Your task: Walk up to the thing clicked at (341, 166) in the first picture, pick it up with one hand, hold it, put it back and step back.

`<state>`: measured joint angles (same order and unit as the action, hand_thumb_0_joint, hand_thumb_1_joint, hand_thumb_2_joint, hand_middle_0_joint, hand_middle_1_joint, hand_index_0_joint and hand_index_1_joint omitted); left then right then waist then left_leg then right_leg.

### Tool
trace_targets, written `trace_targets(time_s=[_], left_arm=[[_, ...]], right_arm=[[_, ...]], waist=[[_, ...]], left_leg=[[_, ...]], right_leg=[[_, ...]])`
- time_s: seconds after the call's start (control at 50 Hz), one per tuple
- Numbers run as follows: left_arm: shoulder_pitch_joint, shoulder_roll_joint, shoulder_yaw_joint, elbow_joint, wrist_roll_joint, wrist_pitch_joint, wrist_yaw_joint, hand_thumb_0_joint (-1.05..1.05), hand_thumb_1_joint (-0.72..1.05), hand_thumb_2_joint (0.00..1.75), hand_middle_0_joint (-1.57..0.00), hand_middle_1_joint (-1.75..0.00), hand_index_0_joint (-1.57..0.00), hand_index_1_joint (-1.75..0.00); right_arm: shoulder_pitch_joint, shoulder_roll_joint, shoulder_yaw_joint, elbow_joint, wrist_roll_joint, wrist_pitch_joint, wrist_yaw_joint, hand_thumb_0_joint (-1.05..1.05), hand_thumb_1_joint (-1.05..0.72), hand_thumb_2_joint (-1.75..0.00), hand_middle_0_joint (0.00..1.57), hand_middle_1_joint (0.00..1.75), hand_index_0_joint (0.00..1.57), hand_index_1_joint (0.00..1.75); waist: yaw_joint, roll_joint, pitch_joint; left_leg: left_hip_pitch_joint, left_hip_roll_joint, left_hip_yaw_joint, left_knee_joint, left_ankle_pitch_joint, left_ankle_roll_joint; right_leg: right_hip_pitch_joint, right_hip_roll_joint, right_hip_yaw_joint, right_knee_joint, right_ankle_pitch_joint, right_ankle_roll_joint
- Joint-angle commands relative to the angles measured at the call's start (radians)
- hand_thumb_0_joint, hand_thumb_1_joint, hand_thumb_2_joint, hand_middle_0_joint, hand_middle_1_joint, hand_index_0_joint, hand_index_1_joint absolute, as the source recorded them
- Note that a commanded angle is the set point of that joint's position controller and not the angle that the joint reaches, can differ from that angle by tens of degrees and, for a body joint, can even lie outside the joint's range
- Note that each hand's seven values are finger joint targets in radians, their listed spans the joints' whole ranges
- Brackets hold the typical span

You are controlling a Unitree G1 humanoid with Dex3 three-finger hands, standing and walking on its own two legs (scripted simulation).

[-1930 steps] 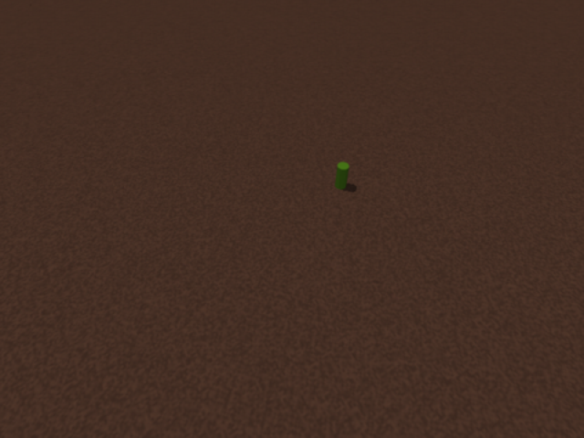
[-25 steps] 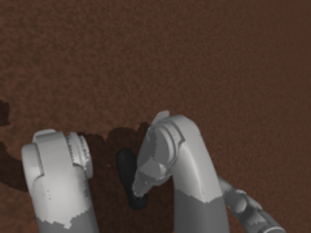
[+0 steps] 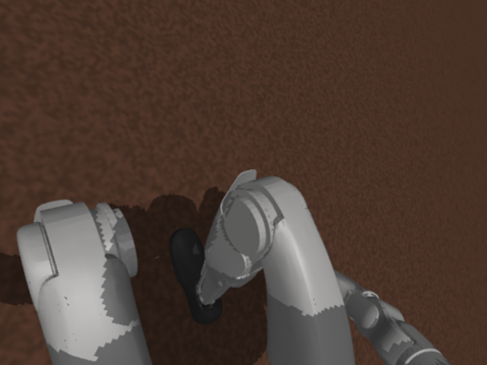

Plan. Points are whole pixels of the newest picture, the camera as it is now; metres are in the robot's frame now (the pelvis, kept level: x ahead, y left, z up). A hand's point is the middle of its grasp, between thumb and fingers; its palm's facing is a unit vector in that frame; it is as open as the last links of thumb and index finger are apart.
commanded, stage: open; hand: left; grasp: from the side
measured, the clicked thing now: out of the picture +0.41 +0.33 -0.22
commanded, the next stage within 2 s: withdraw in 0.46 s
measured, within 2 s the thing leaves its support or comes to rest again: neither
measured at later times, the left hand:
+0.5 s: hand out of the picture +0.41 +0.33 -0.17, palm faces +0.53 -0.85 +0.00, open 15.2 cm
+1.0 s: hand out of the picture +0.37 +0.40 -0.10, palm faces +0.45 -0.89 -0.09, open 17.6 cm
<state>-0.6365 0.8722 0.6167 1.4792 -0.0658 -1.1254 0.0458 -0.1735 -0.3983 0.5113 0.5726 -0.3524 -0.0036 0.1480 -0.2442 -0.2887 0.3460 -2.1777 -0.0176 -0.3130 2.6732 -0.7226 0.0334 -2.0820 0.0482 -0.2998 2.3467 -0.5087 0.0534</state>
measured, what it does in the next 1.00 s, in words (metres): stands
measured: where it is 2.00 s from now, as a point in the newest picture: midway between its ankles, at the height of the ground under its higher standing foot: (149, 327)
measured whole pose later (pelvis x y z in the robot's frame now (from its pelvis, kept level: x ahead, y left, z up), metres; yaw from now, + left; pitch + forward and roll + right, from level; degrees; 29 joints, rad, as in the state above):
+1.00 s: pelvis +0.00 +0.00 +0.02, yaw +2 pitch +15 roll -17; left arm -0.53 0.86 0.56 1.20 -0.17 -0.91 -0.18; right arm -0.07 -0.39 0.40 0.60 -0.24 0.03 0.11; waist -0.17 -0.18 0.18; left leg -2.19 -0.01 -0.25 2.60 -0.71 0.05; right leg -2.10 0.03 -0.26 2.31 -0.53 0.04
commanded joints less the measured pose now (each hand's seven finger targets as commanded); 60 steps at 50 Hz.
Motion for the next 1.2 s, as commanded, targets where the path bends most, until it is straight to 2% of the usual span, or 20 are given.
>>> trace_targets(time_s=[0.0,0.08,0.18,0.22,0.48,0.54,0.78,0.84,0.9,0.94,0.96,1.02,1.04,1.06,1.08,1.1,1.12,1.14,1.16,1.18], left_arm=[[-0.225,0.238,0.018,-0.187,-0.014,-0.106,0.006,0.0,0.03,0.72,-1.01,-0.94,-1.03,-0.92],[-0.232,0.24,-0.004,-0.183,-0.009,-0.099,0.002,0.0,-0.24,0.56,-0.76,-0.7,-0.76,-0.7],[-0.185,0.17,-0.051,-0.093,-0.017,-0.068,-0.015,0.0,-0.42,0.37,-0.6,-0.51,-0.6,-0.51],[-0.16,0.167,-0.038,-0.078,-0.027,-0.06,-0.014,0.0,-0.48,0.32,-0.54,-0.45,-0.54,-0.45],[-0.216,0.235,-0.011,-0.122,-0.028,-0.1,-0.008,0.0,-0.61,0.06,-0.2,-0.09,-0.19,-0.1],[-0.196,0.21,-0.024,-0.109,-0.022,-0.097,-0.013,0.0,-0.61,0.03,-0.15,-0.04,-0.14,-0.05],[-0.154,0.346,0.1,-0.399,-0.053,-0.014,-0.085,0.0,-0.61,0.11,-0.06,-0.06,-0.06,-0.06],[-0.125,0.278,0.046,-0.458,-0.064,0.063,-0.16,0.0,-0.61,0.1,-0.08,-0.08,-0.08,-0.08],[-0.004,0.101,-0.077,-0.373,-0.078,0.163,-0.239,0.0,-0.61,0.08,-0.07,-0.07,-0.07,-0.07],[0.051,0.019,-0.102,-0.348,-0.117,0.21,-0.274,0.0,-0.61,0.06,-0.05,-0.06,-0.06,-0.05],[-0.007,0.001,-0.111,-0.395,-0.144,0.218,-0.284,0.0,-0.61,0.05,-0.04,-0.06,-0.06,-0.04],[-0.139,0.027,-0.069,-0.506,-0.187,0.22,-0.277,0.0,-0.53,0.06,-0.04,0.0,-0.03,0.0],[-0.101,0.271,-0.059,-0.512,0.036,0.29,-0.247,0.0,-0.56,0.08,-0.08,-0.06,-0.07,-0.07],[-0.177,0.201,-0.076,-0.568,0.022,0.324,-0.234,0.0,-0.57,0.09,-0.08,-0.07,-0.07,-0.08],[-0.127,0.099,-0.123,-0.485,0.02,0.36,-0.231,0.0,-0.58,0.09,-0.09,-0.08,-0.07,-0.09],[-0.182,0.149,-0.094,-0.574,0.025,0.373,-0.215,0.0,-0.59,0.1,-0.08,-0.06,-0.06,-0.08],[-0.085,0.168,-0.063,-0.538,0.041,0.406,-0.199,0.0,-0.61,0.1,-0.09,-0.06,-0.07,-0.08],[-0.102,0.238,-0.033,-0.617,0.059,0.432,-0.186,0.0,-0.61,0.09,-0.1,-0.05,-0.08,-0.07],[-0.183,0.377,0.034,-0.809,0.075,0.444,-0.168,0.0,-0.61,0.08,-0.11,-0.06,-0.09,-0.07],[-0.076,0.371,0.046,-0.771,0.093,0.485,-0.158,0.0,-0.61,0.09,-0.11,-0.07,-0.09,-0.09]], right_arm=[[0.043,-0.38,-0.118,-0.005,-0.008,0.012,-0.023,0.0,-0.91,-0.9,0.2,0.3,0.2,0.3],[0.038,-0.373,-0.116,-0.006,-0.006,0.011,-0.023,0.0,-0.91,-0.9,0.2,0.3,0.2,0.3],[0.038,-0.378,-0.117,-0.014,-0.001,0.014,-0.023,0.0,-0.91,-0.9,0.2,0.3,0.2,0.3],[0.04,-0.38,-0.117,-0.02,0.005,0.016,-0.022,0.0,-0.91,-0.9,0.2,0.3,0.2,0.3],[0.035,-0.378,-0.103,-0.027,0.0,0.013,-0.022,0.0,-0.91,-0.9,0.2,0.3,0.2,0.3],[0.034,-0.378,-0.104,-0.027,-0.004,0.014,-0.021,0.0,-0.91,-0.9,0.2,0.3,0.2,0.3],[0.075,-0.376,-0.158,-0.034,0.029,0.027,-0.038,0.0,-0.9,-0.9,0.2,0.3,0.2,0.3],[0.116,-0.359,-0.196,-0.01,0.057,0.037,-0.05,0.0,-0.9,-0.9,0.2,0.3,0.2,0.3],[0.133,-0.339,-0.233,-0.002,0.099,0.036,-0.061,0.0,-0.89,-0.9,0.2,0.3,0.2,0.3],[0.131,-0.335,-0.255,-0.009,0.13,0.026,-0.064,0.0,-0.88,-0.9,0.2,0.3,0.2,0.3],[0.135,-0.329,-0.26,-0.012,0.138,0.019,-0.063,0.0,-0.88,-0.89,0.2,0.3,0.2,0.3],[0.157,-0.304,-0.278,-0.009,0.162,0.001,-0.06,0.0,-0.8,-0.89,0.2,0.3,0.2,0.3],[0.209,-0.283,-0.358,0.041,0.2,0.017,-0.073,0.0,-0.88,-0.92,0.2,0.3,0.2,0.3],[0.211,-0.259,-0.354,0.009,0.212,0.023,-0.071,0.0,-0.96,-0.93,0.2,0.3,0.2,0.3],[0.218,-0.26,-0.37,0.002,0.225,0.024,-0.069,0.0,-0.96,-0.93,0.2,0.3,0.2,0.3],[0.234,-0.26,-0.38,0.002,0.235,0.03,-0.068,0.0,-0.95,-0.93,0.2,0.3,0.2,0.3],[0.226,-0.263,-0.395,-0.013,0.245,0.033,-0.075,0.0,-0.98,-0.93,0.2,0.3,0.2,0.3],[0.24,-0.26,-0.403,-0.015,0.253,0.038,-0.081,0.0,-0.99,-0.94,0.2,0.3,0.2,0.3],[0.268,-0.249,-0.415,-0.013,0.263,0.048,-0.086,0.0,-1.01,-0.94,0.2,0.3,0.2,0.3],[0.28,-0.241,-0.433,-0.014,0.275,0.058,-0.09,0.0,-1.03,-0.95,0.2,0.3,0.2,0.3]], waist=[[-0.112,0.643,-0.608],[-0.114,0.614,-0.581],[-0.127,0.547,-0.53],[-0.116,0.517,-0.534],[-0.116,0.571,-0.542],[-0.116,0.579,-0.553],[-0.021,0.705,-0.721],[-0.012,0.732,-0.74],[-0.018,0.651,-0.653],[-0.005,0.559,-0.631],[-0.007,0.538,-0.63],[0.012,0.526,-0.702],[0.076,0.647,-0.803],[0.058,0.69,-0.833],[0.041,0.671,-0.839],[0.054,0.674,-0.845],[0.089,0.685,-0.869],[0.115,0.741,-0.904],[0.164,0.826,-0.989],[0.179,0.845,-1.002]], left_leg=[[0.424,0.082,0.0,-0.401,0.194,-0.075],[0.364,0.077,0.01,-0.393,0.133,-0.061],[0.318,0.076,0.003,-0.409,0.073,-0.055],[0.315,0.076,-0.005,-0.414,0.061,-0.053],[0.337,0.08,-0.001,-0.401,0.086,-0.055],[0.352,0.081,-0.001,-0.405,0.1,-0.062],[0.426,0.077,0.044,-0.442,0.179,-0.067],[0.43,0.074,0.056,-0.482,0.146,-0.069],[0.351,0.072,0.046,-0.527,0.032,-0.061],[0.3,0.06,0.048,-0.523,-0.002,-0.05],[0.273,0.055,0.051,-0.518,-0.012,-0.044],[0.284,0.044,0.057,-0.506,-0.024,-0.033],[0.424,0.05,0.085,-0.583,0.026,-0.04],[0.455,0.06,0.073,-0.614,0.035,-0.046],[0.464,0.061,0.068,-0.636,0.026,-0.048],[0.456,0.058,0.07,-0.649,0.012,-0.049],[0.485,0.056,0.077,-0.68,0.004,-0.051],[0.528,0.059,0.08,-0.705,0.029,-0.057],[0.575,0.058,0.095,-0.729,0.047,-0.058],[0.606,0.054,0.103,-0.747,0.071,-0.061]], right_leg=[[0.285,0.026,-0.056,-0.095,0.115,-0.058],[0.286,0.032,-0.052,-0.113,0.08,-0.058],[0.26,0.032,-0.065,-0.125,0.042,-0.054],[0.258,0.031,-0.068,-0.129,0.032,-0.053],[0.278,0.035,-0.061,-0.119,0.053,-0.056],[0.279,0.033,-0.065,-0.113,0.059,-0.056],[0.332,0.026,-0.03,-0.112,0.099,-0.066],[0.28,0.021,-0.015,-0.123,0.066,-0.072],[0.185,0.013,-0.013,-0.139,-0.009,-0.074],[0.16,0.01,-0.01,-0.155,-0.024,-0.07],[0.156,0.009,-0.007,-0.155,-0.029,-0.07],[0.157,0.007,0.011,-0.161,-0.036,-0.073],[0.14,-0.01,0.037,-0.185,-0.028,-0.08],[0.125,-0.009,0.042,-0.174,-0.025,-0.082],[0.116,-0.012,0.046,-0.177,-0.03,-0.083],[0.113,-0.015,0.048,-0.184,-0.037,-0.084],[0.119,-0.022,0.06,-0.194,-0.043,-0.083],[0.118,-0.024,0.072,-0.19,-0.041,-0.086],[0.128,-0.024,0.091,-0.185,-0.043,-0.093],[0.12,-0.027,0.101,-0.192,-0.037,-0.094]])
